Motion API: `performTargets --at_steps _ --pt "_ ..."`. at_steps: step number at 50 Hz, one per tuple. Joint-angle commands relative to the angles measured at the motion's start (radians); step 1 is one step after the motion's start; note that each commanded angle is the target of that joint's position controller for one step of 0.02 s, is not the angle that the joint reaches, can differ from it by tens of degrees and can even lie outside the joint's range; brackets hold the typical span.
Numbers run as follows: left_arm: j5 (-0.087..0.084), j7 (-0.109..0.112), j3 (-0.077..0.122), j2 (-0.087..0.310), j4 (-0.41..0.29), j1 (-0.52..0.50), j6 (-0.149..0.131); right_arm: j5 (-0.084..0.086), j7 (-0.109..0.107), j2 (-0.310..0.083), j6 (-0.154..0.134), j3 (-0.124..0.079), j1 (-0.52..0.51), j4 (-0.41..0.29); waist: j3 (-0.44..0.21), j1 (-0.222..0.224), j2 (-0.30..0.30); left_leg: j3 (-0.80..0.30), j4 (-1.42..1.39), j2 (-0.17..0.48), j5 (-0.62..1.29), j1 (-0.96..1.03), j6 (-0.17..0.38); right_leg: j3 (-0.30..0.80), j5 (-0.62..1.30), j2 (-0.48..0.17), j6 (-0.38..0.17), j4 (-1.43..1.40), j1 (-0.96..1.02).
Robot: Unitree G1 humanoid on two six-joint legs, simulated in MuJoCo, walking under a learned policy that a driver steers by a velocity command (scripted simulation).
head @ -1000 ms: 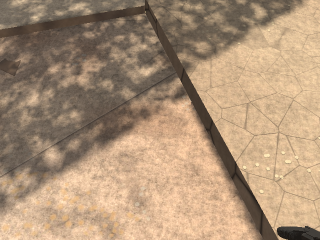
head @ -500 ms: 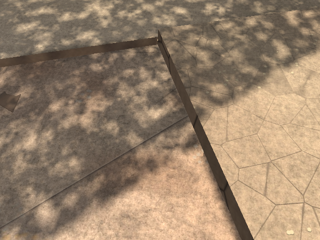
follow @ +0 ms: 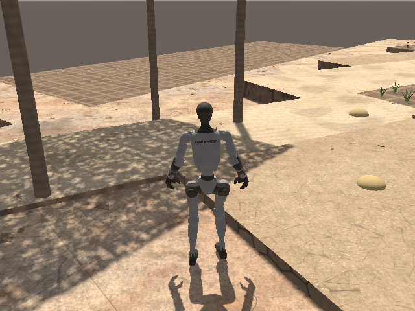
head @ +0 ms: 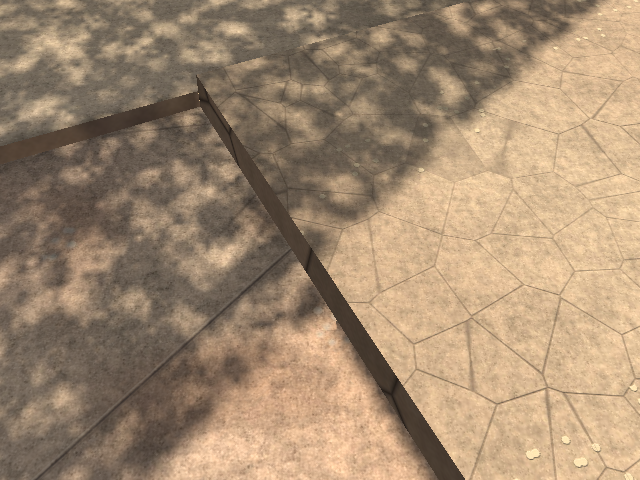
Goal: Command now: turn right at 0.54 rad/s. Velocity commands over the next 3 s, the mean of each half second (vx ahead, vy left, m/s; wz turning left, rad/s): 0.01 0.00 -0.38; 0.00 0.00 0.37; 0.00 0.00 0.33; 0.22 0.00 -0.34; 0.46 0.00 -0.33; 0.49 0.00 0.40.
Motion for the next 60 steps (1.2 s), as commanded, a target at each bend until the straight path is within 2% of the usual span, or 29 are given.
performTargets --at_steps 1,4,6,9,12,14,16,17,18,19,20,21,24,26,29,31,35,37,38,39,40,41,42,44,45,48,52,56,60 --pt "0.002 0.007 0.049 0.128 -0.025 0.086 0.003 0.019 -0.014 -0.117 -0.022 -0.03 -0.109 -0.108 -0.07 0.035 0.147 -0.233 -0.188 0.285 0.246 0.142 0.173 -0.014 -0.025 -0.062 0.05 0.344 -0.129" --pt "-0.01 0.0 0.029 0.073 -0.057 0.031 0.012 0.02 -0.021 -0.118 -0.009 -0.028 -0.068 -0.095 -0.052 -0.004 0.172 -0.108 -0.183 0.244 0.357 0.183 0.185 -0.081 0.037 -0.087 0.089 0.329 -0.151" --pt "-0.013 -0.006 0.019 0.058 -0.089 -0.028 0.009 0.017 -0.025 -0.136 0.003 -0.037 -0.023 -0.082 -0.067 -0.043 0.195 -0.093 -0.174 0.264 0.393 0.264 0.203 -0.099 0.039 -0.112 0.105 0.229 -0.159" --pt "-0.007 -0.022 0.005 0.039 -0.112 -0.051 0.008 0.023 -0.021 -0.176 0.012 -0.054 -0.027 -0.08 -0.098 -0.056 0.212 -0.051 -0.162 0.293 0.425 0.268 0.212 -0.141 0.008 -0.141 0.097 0.072 -0.049" --pt "-0.004 -0.031 0.007 0.053 -0.118 -0.045 0.012 0.035 -0.006 -0.197 0.013 -0.063 -0.03 -0.07 -0.108 -0.055 0.224 -0.033 -0.144 0.308 0.46 0.235 0.218 -0.187 0.001 -0.124 0.068 -0.067 0.071" --pt "-0.002 -0.035 0.009 0.051 -0.108 -0.015 0.015 0.054 0.003 -0.199 0.01 -0.063 -0.042 -0.059 -0.109 -0.033 0.224 -0.03 -0.105 0.31 0.464 0.232 0.205 -0.2 0.062 -0.107 0.033 -0.217 0.147" --pt "0.003 -0.034 0.014 0.063 -0.08 0.046 0.013 0.072 0.006 -0.166 0.003 -0.05 -0.025 -0.033 -0.112 0.006 0.183 0.019 -0.023 0.267 0.377 0.151 0.124 -0.192 0.307 -0.092 -0.029 -0.492 0.336" --pt "0.006 -0.024 0.026 0.119 -0.083 0.07 0.012 0.044 0.011 -0.115 -0.005 -0.033 0.014 -0.026 -0.165 -0.009 0.043 0.09 0.104 0.204 0.169 0.017 0.031 -0.032 0.568 -0.213 -0.066 -0.494 0.524" --pt "0.02 -0.009 0.033 0.198 -0.105 0.052 0.012 -0.012 0.025 -0.048 -0.016 -0.003 0.011 -0.058 -0.174 -0.037 -0.256 0.154 0.326 0.089 -0.379 -0.222 -0.07 0.224 0.978 -0.454 -0.207 -0.426 0.632" --pt "0.047 -0.016 0.017 0.133 -0.096 0.071 -0.007 0.012 0.011 -0.112 -0.011 -0.025 -0.069 -0.067 -0.201 0.045 -0.172 0.043 0.465 0.082 -0.45 -0.235 -0.091 0.238 0.882 -0.508 -0.346 -0.451 0.509" --pt "0.051 -0.022 0.0 0.089 -0.083 0.031 -0.026 0.038 0.008 -0.141 -0.003 -0.033 -0.074 -0.052 -0.162 0.026 -0.109 0.014 0.515 0.1 -0.405 -0.217 -0.09 0.153 0.763 -0.445 -0.322 -0.475 0.46" --pt "0.044 -0.023 -0.01 0.055 -0.069 -0.025 -0.038 0.044 0.006 -0.126 0.007 -0.033 -0.052 -0.03 -0.135 -0.001 -0.096 0.002 0.492 0.107 -0.345 -0.21 -0.089 0.087 0.666 -0.386 -0.267 -0.483 0.434" --pt "0.041 -0.019 -0.028 0.019 -0.038 -0.09 -0.052 0.039 0.004 -0.104 0.029 -0.029 0.018 0.021 -0.097 -0.038 -0.101 -0.006 0.421 0.096 -0.202 -0.084 -0.111 -0.033 0.692 -0.328 -0.22 -0.492 0.336" --pt "0.045 -0.013 -0.022 0.032 -0.022 -0.095 -0.049 0.047 0.007 -0.098 0.028 -0.022 0.002 0.018 -0.086 -0.021 -0.107 0.011 0.325 0.087 -0.175 -0.052 -0.108 -0.063 0.645 -0.321 -0.218 -0.487 0.345" --pt "0.033 0.001 0.001 0.095 0.002 -0.066 -0.032 0.054 0.004 -0.125 0.032 -0.026 -0.032 -0.009 -0.069 0.014 -0.103 0.034 0.299 0.076 -0.223 -0.086 -0.098 -0.009 0.591 -0.383 -0.257 -0.482 0.386" --pt "0.027 0.008 0.009 0.108 0.009 -0.068 -0.023 0.056 0.003 -0.127 0.036 -0.027 -0.029 -0.018 -0.056 0.02 -0.097 0.043 0.31 0.078 -0.243 -0.112 -0.088 0.018 0.573 -0.419 -0.271 -0.488 0.399" --pt "0.019 0.016 0.016 0.107 0.018 -0.1 -0.01 0.055 0.014 -0.104 0.041 -0.025 -0.003 -0.028 -0.064 0.002 -0.089 0.076 0.251 0.07 -0.23 -0.075 -0.055 -0.013 0.614 -0.437 -0.257 -0.461 0.408" --pt "0.005 0.021 0.02 0.109 0.021 -0.13 -0.002 0.055 0.026 -0.097 0.039 -0.028 0.044 -0.019 -0.08 -0.035 -0.087 0.114 0.095 0.044 -0.102 0.015 -0.022 -0.069 0.588 -0.411 -0.211 -0.404 0.388" --pt "-0.006 0.022 0.021 0.099 0.035 -0.113 0.0 0.049 0.029 -0.11 0.038 -0.033 0.066 -0.016 -0.076 -0.048 -0.06 0.1 -0.025 0.032 0.022 0.076 0.01 -0.109 0.497 -0.375 -0.157 -0.346 0.355" --pt "0.006 0.021 0.017 0.065 0.044 -0.07 -0.001 0.043 0.021 -0.183 0.034 -0.053 0.081 -0.024 -0.081 -0.028 0.107 -0.075 -0.13 0.123 0.292 0.183 0.067 -0.208 0.302 -0.287 -0.062 -0.162 0.237" --pt "0.045 0.021 0.001 0.022 -0.011 -0.136 -0.008 0.04 0.012 -0.299 0.028 -0.079 0.085 -0.047 -0.05 -0.028 0.369 -0.43 -0.167 0.357 0.604 0.269 0.252 -0.272 -0.145 -0.103 0.047 0.075 -0.05" --pt "0.036 0.024 0.006 0.041 -0.027 -0.209 -0.017 0.005 0.02 -0.262 0.007 -0.066 0.125 -0.056 -0.112 -0.092 0.272 -0.496 -0.189 0.407 0.611 0.272 0.364 -0.116 -0.299 -0.084 0.048 0.276 -0.102" --pt "0.016 0.02 0.016 0.064 -0.016 -0.186 -0.017 0.006 0.022 -0.237 -0.012 -0.058 0.087 -0.06 -0.103 -0.06 0.187 -0.409 -0.182 0.365 0.555 0.275 0.334 -0.073 -0.234 -0.111 0.036 0.345 -0.126" --pt "0.017 0.025 0.029 0.087 0.021 -0.143 -0.015 0.045 0.011 -0.197 -0.018 -0.051 -0.012 -0.076 -0.079 -0.018 0.111 -0.307 -0.168 0.275 0.438 0.276 0.234 -0.06 -0.073 -0.141 0.037 0.312 -0.155" --pt "0.021 0.025 0.031 0.087 0.029 -0.132 -0.015 0.053 0.003 -0.181 -0.014 -0.042 -0.025 -0.082 -0.089 -0.009 0.123 -0.281 -0.171 0.249 0.454 0.259 0.219 -0.06 -0.018 -0.14 0.047 0.309 -0.121" --pt "0.011 0.019 0.026 0.064 0.037 -0.107 -0.019 0.047 -0.004 -0.177 -0.002 -0.04 -0.007 -0.095 -0.107 -0.009 0.14 -0.255 -0.177 0.208 0.447 0.265 0.218 -0.071 0.059 -0.115 0.069 0.252 -0.081" --pt "0.011 0.017 0.022 0.059 0.029 -0.132 -0.028 0.048 -0.011 -0.202 0.014 -0.051 0.005 -0.107 -0.086 -0.029 0.164 -0.302 -0.177 0.192 0.311 0.261 0.22 -0.058 0.076 -0.106 0.091 0.066 -0.062" --pt "0.009 0.01 0.02 0.065 0.029 -0.131 -0.041 0.044 -0.007 -0.217 0.025 -0.057 -0.017 -0.123 -0.07 -0.036 0.188 -0.366 -0.168 0.176 0.214 0.186 0.224 -0.048 0.058 -0.089 0.091 -0.061 0.02" --pt "0.003 -0.005 0.018 0.076 0.04 -0.093 -0.056 0.039 0.001 -0.199 0.033 -0.046 -0.05 -0.132 -0.105 -0.039 0.202 -0.397 -0.117 0.181 0.321 0.174 0.221 -0.068 0.047 -0.095 0.073 -0.152 0.121"
Next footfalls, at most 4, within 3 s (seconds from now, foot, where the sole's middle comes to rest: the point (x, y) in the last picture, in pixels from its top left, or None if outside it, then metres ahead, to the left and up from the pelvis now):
0.34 right None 0.02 -0.14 -0.77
0.78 left None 0.02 0.09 -0.77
1.30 right None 0.07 -0.13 -0.77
1.58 left None -0.02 0.13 -0.77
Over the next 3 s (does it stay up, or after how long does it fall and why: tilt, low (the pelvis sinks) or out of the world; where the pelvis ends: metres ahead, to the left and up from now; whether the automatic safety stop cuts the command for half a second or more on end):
stays up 0.59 -0.13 0.01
